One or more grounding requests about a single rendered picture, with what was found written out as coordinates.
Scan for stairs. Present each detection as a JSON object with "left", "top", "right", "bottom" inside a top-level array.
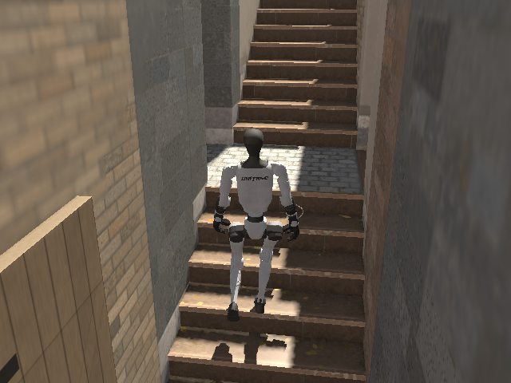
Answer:
[
  {"left": 168, "top": 191, "right": 366, "bottom": 383},
  {"left": 234, "top": 0, "right": 358, "bottom": 148}
]

